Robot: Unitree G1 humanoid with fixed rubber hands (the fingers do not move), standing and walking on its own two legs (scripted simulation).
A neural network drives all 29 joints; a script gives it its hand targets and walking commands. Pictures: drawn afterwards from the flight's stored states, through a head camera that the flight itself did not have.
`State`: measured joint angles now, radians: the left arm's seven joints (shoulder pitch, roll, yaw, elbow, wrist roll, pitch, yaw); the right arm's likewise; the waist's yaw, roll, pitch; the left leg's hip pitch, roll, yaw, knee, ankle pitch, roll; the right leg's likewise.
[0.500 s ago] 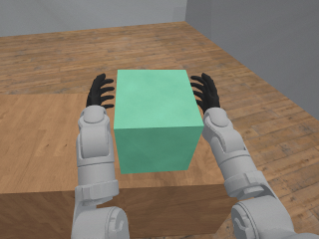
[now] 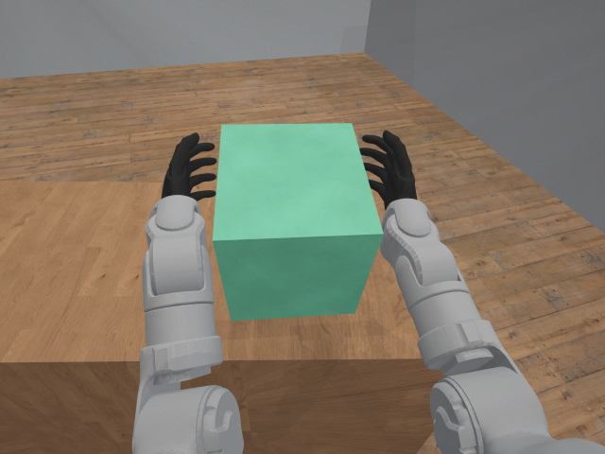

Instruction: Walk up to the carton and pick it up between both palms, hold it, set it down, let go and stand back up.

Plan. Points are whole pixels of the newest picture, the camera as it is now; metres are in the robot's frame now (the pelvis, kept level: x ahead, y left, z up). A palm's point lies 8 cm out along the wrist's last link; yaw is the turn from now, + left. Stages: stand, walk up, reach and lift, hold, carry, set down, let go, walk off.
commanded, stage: set down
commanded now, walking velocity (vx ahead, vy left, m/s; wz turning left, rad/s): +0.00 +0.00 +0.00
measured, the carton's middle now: (290, 222) +0.38 +0.01 +0.13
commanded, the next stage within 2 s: none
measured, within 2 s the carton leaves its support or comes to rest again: neither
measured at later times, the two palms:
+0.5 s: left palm (200, 222) +0.39 +0.14 +0.13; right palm (390, 215) +0.38 -0.13 +0.13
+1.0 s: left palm (204, 234) +0.39 +0.14 +0.10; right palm (385, 225) +0.39 -0.13 +0.11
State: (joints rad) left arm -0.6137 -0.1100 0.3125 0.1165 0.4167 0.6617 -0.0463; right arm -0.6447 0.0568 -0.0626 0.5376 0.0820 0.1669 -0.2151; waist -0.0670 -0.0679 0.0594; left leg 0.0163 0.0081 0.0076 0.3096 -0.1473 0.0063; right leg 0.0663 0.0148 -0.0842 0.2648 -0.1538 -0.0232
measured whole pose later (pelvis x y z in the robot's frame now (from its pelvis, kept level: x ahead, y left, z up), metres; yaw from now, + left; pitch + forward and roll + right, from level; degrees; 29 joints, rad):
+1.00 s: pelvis +0.02 +0.00 +0.00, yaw -1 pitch -4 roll -1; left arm -0.57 -0.13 0.33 0.50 0.38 0.24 0.02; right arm -0.60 0.09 -0.24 0.83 -0.11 -0.23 -0.16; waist -0.01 -0.06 0.04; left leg -0.08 0.02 0.01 0.30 -0.16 0.00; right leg -0.02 0.02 -0.08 0.23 -0.15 -0.03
